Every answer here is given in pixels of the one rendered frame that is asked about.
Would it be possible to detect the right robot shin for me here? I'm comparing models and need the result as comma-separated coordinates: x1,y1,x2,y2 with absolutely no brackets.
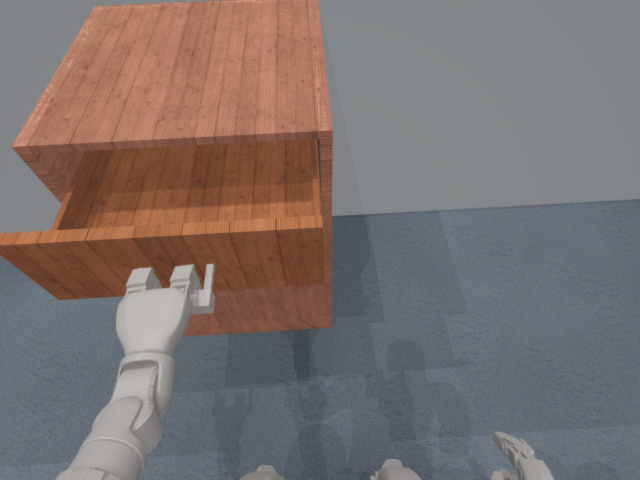
381,459,403,469

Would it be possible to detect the robot left hand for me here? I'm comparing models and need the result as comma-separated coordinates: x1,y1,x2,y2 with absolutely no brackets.
116,264,202,357

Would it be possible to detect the left robot shin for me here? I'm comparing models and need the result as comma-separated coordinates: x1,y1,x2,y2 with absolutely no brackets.
256,465,277,474

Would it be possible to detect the robot shin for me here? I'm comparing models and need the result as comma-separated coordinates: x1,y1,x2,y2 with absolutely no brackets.
256,465,277,474
381,459,403,469

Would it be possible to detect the cabinet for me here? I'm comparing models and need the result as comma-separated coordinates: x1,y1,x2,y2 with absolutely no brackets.
11,0,333,337

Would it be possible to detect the drawer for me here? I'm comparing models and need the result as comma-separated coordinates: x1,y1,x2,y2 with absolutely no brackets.
0,139,324,300

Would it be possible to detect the handle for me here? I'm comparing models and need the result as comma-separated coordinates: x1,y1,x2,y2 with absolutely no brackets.
138,264,215,315

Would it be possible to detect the robot right hand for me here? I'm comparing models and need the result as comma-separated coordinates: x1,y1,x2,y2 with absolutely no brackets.
491,431,554,480

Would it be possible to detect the left robot forearm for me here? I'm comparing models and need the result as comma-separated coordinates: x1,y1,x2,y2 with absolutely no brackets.
55,351,176,480

